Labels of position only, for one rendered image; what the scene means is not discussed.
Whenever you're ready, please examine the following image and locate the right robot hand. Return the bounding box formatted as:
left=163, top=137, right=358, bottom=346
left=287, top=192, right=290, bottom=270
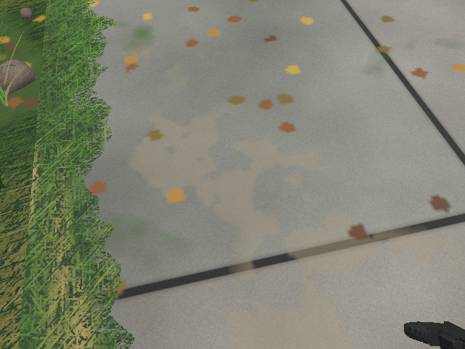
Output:
left=404, top=321, right=465, bottom=349

